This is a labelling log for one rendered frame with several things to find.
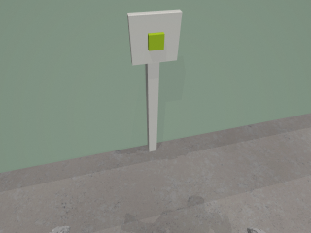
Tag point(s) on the panel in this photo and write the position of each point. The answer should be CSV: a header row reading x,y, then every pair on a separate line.
x,y
140,24

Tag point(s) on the button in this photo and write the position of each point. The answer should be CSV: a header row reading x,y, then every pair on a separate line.
x,y
156,41

